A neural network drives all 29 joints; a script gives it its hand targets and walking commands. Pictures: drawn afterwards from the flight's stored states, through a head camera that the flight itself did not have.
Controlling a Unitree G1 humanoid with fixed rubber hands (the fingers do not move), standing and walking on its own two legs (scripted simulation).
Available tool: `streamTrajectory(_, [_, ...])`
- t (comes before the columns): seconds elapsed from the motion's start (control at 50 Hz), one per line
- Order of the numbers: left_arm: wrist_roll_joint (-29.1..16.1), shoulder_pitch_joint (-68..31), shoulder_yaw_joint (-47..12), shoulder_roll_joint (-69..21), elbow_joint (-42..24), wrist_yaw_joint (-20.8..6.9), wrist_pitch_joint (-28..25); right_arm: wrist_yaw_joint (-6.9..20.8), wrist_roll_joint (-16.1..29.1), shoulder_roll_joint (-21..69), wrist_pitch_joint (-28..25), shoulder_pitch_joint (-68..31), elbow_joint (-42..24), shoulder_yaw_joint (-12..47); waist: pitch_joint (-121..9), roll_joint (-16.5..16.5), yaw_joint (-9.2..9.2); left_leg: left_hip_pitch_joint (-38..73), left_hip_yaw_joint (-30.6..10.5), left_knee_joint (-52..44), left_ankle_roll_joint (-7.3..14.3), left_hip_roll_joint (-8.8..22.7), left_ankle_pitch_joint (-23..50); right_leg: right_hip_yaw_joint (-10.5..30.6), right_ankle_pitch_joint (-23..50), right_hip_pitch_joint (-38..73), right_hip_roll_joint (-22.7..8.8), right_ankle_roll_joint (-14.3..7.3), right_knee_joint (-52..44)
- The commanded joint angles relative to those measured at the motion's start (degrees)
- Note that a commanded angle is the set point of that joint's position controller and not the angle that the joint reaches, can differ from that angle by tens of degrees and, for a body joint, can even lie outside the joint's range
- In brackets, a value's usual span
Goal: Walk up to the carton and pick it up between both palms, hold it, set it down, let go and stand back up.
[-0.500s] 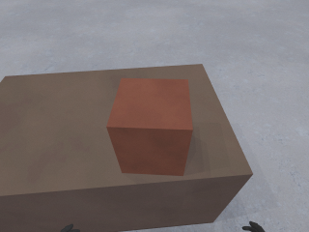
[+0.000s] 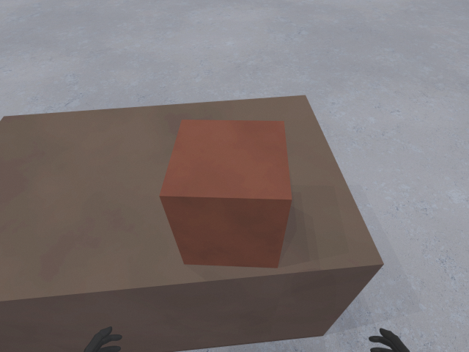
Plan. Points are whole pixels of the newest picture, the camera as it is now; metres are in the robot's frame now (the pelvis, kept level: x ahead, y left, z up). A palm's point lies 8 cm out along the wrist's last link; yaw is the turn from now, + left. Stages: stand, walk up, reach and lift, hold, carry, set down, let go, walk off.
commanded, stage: stand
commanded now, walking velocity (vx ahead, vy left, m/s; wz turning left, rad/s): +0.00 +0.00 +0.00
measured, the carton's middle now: (231, 196) +0.42 +0.02 +0.00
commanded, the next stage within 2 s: walk up in 1.60 s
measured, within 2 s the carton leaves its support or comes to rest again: neither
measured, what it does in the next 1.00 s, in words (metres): stands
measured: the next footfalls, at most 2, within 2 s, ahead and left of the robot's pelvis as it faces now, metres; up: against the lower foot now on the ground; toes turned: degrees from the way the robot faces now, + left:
none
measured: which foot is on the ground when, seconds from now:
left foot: down 0.00-1.00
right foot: down 0.00-1.00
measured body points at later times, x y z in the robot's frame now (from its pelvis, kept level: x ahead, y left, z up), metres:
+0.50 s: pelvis +0.00 +0.00 +0.00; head +0.01 -0.01 +0.45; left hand +0.11 +0.28 -0.11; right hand +0.12 -0.28 -0.12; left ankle +0.01 +0.12 -0.74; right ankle +0.02 -0.12 -0.74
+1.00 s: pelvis +0.00 +0.01 +0.00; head +0.00 +0.01 +0.45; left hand +0.08 +0.30 -0.12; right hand +0.09 -0.27 -0.12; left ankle +0.01 +0.12 -0.74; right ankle +0.02 -0.12 -0.74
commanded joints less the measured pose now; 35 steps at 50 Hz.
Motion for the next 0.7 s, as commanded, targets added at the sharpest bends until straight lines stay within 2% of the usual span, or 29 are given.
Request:
streamTrajectory(0.0, [0.05,-0.31,1.3,7.89,-2.22,0.18,-0.75,-0.52,-0.15,-6.99,-0.53,-0.47,-1.07,-1.56,-2.94,-2.29,0.57,3.83,-4.73,-4.59,1.86,5.44,6.77,4.11,4.28,-2.2,-4.35,-1.59,-4.16])
streamTrajectory(0.02, [-0.06,1.23,1.06,6.08,-2.55,0.42,-1.07,-0.92,-1.01,-8.46,-0.47,-0.13,-2.21,-1.85,-4.12,-3.29,1.28,0.59,-5.0,-2.92,1.88,5.61,7.6,3.8,5.41,1.72,-4.73,-1.54,-4.91])
streamTrajectory(0.04, [-0.29,0.16,1.61,9.04,-1.94,0.55,-0.76,-0.02,-0.7,-6.09,-0.86,-2.2,-3.15,-1.56,-0.16,-6.04,0.3,1.43,-4.69,-3.83,1.51,5.12,4.54,3.74,4.98,-2.97,-4.57,-1.88,-5.06])
streamTrajectory(0.06, [0.24,-1.59,1.13,6.71,-3.0,-0.35,-0.77,-0.2,-0.42,-7.99,-0.72,-2.54,-2.6,-1.79,-1.67,-0.3,-0.19,2.16,-3.35,-2.71,1.7,4.76,3.4,5.0,6.53,-2.23,-5.01,-1.95,-5.9])
streamTrajectory(0.08, [-0.15,-2.25,1.34,7.34,-3.67,0.26,-0.55,-0.49,-0.13,-7.86,-0.48,-0.67,-2.28,-1.77,-3.44,0.39,-0.34,1.63,-4.24,-3.62,1.48,4.96,1.88,3.99,3.36,-0.47,-5.26,-1.69,-5.63])
streamTrajectory(0.1, [-0.42,-0.78,2.09,10.49,-3.37,0.19,-0.61,-0.23,-0.12,-8.29,-0.69,-0.18,-2.05,-2.22,-2.89,-2.77,-0.79,3.77,-4.85,-4.17,1.65,5.33,5.92,4.21,4.43,-1.91,-4.68,-1.47,-5.07])
streamTrajectory(0.12, [-0.64,-0.08,0.36,5.07,-1.89,-0.05,-0.65,-0.18,-0.43,-7.33,-0.77,-2.88,-2.38,-1.72,-1.99,1.31,1.21,-0.11,-4.87,-3.74,2.36,5.69,4.03,4.12,4.78,-0.48,-5.01,-1.43,-5.37])
streamTrajectory(0.14, [0.56,-2.08,1.39,8.85,-3.49,0.47,-0.84,-0.12,-0.69,-7.64,-0.78,-1.76,-3.24,-1.82,-3.62,2.96,-1.31,2.25,-3.08,-4.0,0.84,4.57,4.0,4.08,5.54,0.75,-5.36,-1.43,-4.74])
streamTrajectory(0.18, [-0.77,-0.14,1.26,7.07,-2.49,0.34,-0.61,-0.33,-0.5,-5.84,-0.32,-3.05,-2.13,-0.85,-2.15,-2.93,0.78,-1.29,-5.01,-5.35,1.81,5.06,4.73,2.49,4.04,1.1,-4.39,-0.76,-4.69])
streamTrajectory(0.2, [-0.14,-1.98,0.86,6.75,-1.82,0.49,-0.31,-0.35,-0.28,-5.49,-0.29,-2.5,-1.75,-0.89,-1.36,-3.98,-0.1,2.94,-5.01,-5.16,1.37,5.54,5.24,2.64,3.48,-2.69,-4.37,-1.12,-5.59])
streamTrajectory(0.24, [-0.17,-0.43,0.27,4.88,-1.87,-0.15,-0.98,-0.25,0.07,-8.32,-0.51,-0.36,-0.75,-1.85,-2.72,-0.99,-0.02,1.71,-4.76,-4.62,1.34,5.72,3.77,3.5,3.95,0.57,-4.8,-1.53,-7.26])
streamTrajectory(0.26, [-0.14,0.83,0.94,8.04,-1.31,0.06,-1.36,-0.24,0.04,-9.09,-0.79,-1.11,-0.18,-2.18,-1.85,-1.66,0.25,1.93,-4.76,-5.13,1.37,4.68,3.38,3.62,4.66,-0.58,-4.36,-1.37,-5.81])
streamTrajectory(0.28, [-0.03,0.92,1.78,9.67,-1.07,0.42,-1.47,-0.67,-0.24,-9.82,-0.68,-1.77,-0.63,-2.5,-0.78,1.97,0.73,1.73,-4.11,-3.87,1.68,4.93,3.74,5.81,7.1,-1.44,-5.49,-1.89,-6.84])
streamTrajectory(0.3, [0.23,0.24,0.85,7.65,-0.49,0.26,-1.57,-0.74,0.3,-6.45,-0.84,1.58,1.4,-1.44,-1.83,3.09,-1.19,2.35,-4.17,-4.61,1.28,5.08,3.89,4.79,6.32,-0.6,-5.79,-1.54,-6.12])
streamTrajectory(0.32, [0.62,-0.08,1.87,10.76,-1.25,0.72,-1.3,-0.34,0.11,-6.32,-0.87,1.01,0.4,-1.53,-1.23,0.03,-0.53,3.03,-4.14,-4.0,1.23,5.53,7.49,4.65,7.29,-1.33,-5.6,-2.08,-5.6])
streamTrajectory(0.34, [0.15,-0.54,1.95,11.14,-1.15,0.45,-0.96,-0.46,0.47,-9.01,-0.55,-1.57,0.45,-1.87,-2.81,-1.9,0.4,2.68,-3.6,-4.23,2.02,5.1,4.21,4.9,8.55,0.09,-5.71,-1.53,-6.95])
streamTrajectory(0.36, [-0.27,-1.48,0.91,7.47,-1.51,0.9,-1.33,-0.94,0.05,-7.07,-0.66,-2.32,-0.91,-1.61,-3.47,-1.07,-0.34,2.16,-4.53,-4.45,2.03,5.22,3.36,4.27,8.36,1.11,-5.72,-1.15,-5.97])
streamTrajectory(0.4, [-0.43,0.56,0.98,7.59,-0.25,0.8,-0.78,-0.29,-0.68,-8.82,-0.95,-2.26,0.16,-2.05,-3.04,-3.98,0.57,1.37,-4.53,-4.65,1.77,4.69,4.42,2.87,6.8,2.5,-4.27,-0.59,-6.09])
streamTrajectory(0.42, [0.15,0.55,1.07,8.55,0.17,0.03,-0.64,0.02,-0.5,-8.19,-0.72,-4.17,0.67,-1.66,-0.47,-2.9,1.67,0.85,-5.04,-5.31,2.18,5.52,4.17,3.46,5.8,0.36,-5.49,-1.23,-6.62])
streamTrajectory(0.46, [-0.42,2.69,1.08,6.88,0.96,1.03,-0.78,-0.85,0.08,-8.37,-0.85,0.1,2.83,-1.88,-0.81,-3.73,0.58,1.4,-4.5,-5.59,1.88,5.52,4.07,4.61,8.93,1.44,-5.44,-0.29,-7.22])
streamTrajectory(0.48, [-0.68,4.11,1.38,8.53,1.28,0.61,-1.04,-0.81,0.24,-7.73,-1.03,-0.26,2.34,-1.58,-1.77,-0.19,0.92,2.77,-4.66,-5.54,1.36,5.07,4.03,3.76,6.5,0.74,-4.9,-0.83,-6.51])
streamTrajectory(0.5, [0.21,0.46,1.14,9.54,0.82,0.14,-1.33,-1.33,0.24,-9.23,-0.76,-0.95,2.13,-1.87,-1.65,-0.18,-0.57,3.67,-4.45,-4.41,1.81,5.83,4.08,5.32,7.19,-0.38,-6.0,-1.39,-8.1])
streamTrajectory(0.52, [-0.43,2.14,1.5,7.76,1.49,0.45,-0.99,-1.1,-0.38,-6.33,-0.55,-2.8,2.01,-1.09,-0.6,-2.86,1.2,1.19,-4.83,-6.06,1.96,5.39,4.95,3.85,7.86,1.22,-4.94,-0.94,-5.96])
streamTrajectory(0.56, [0.39,-0.35,1.72,9.84,0.24,0.95,-1.47,-1.37,0.43,-8.97,-0.74,-1.33,2.38,-1.65,-2.73,1.76,0.16,3.78,-3.94,-4.99,2.11,5.18,5.42,4.4,11.52,1.12,-5.55,-1.16,-6.25])
streamTrajectory(0.58, [0.08,0.06,1.45,9.54,1.53,0.57,-1.32,-0.88,0.44,-8.61,-1.28,-3.41,2.31,-1.26,-3.33,-2.68,1.04,2.11,-4.48,-6.13,2.19,5.76,5.92,3.66,9.25,2.43,-5.33,-0.87,-5.86])
streamTrajectory(0.62, [-0.19,-1.32,0.28,6.57,2.65,0.68,-1.06,-1.42,0.14,-7.12,-0.53,-3.82,3.56,-1.29,-2.83,0.07,-0.36,4.67,-5.0,-5.79,1.63,6.1,6.78,3.77,6.94,-0.32,-5.32,-0.85,-7.38])
streamTrajectory(0.64, [-0.8,3.99,0.61,7.07,2.77,0.51,-0.81,-0.77,-0.26,-8.3,-0.09,-0.86,3.98,-1.29,-1.26,1.71,1.31,3.18,-4.18,-5.86,1.8,5.42,3.07,4.83,3.72,0.24,-5.07,-1.07,-7.16])
streamTrajectory(0.66, [-0.08,-0.79,1.58,9.96,1.53,0.82,-1.14,-1.06,0.02,-7.14,-0.12,-1.06,3.2,-0.81,1.28,-4.63,-0.62,2.67,-4.38,-6.11,1.62,5.59,4.15,4.42,2.84,-2.25,-4.46,-1.06,-7.76])
streamTrajectory(0.68, [0.35,0.03,0.77,8.7,2.03,0.29,-0.75,-0.52,-0.25,-6.89,-0.28,-0.17,4.25,-1.0,-1.2,1.98,-0.4,5.0,-2.99,-5.13,1.68,5.52,3.26,3.69,1.72,-1.75,-4.88,-0.68,-9.05])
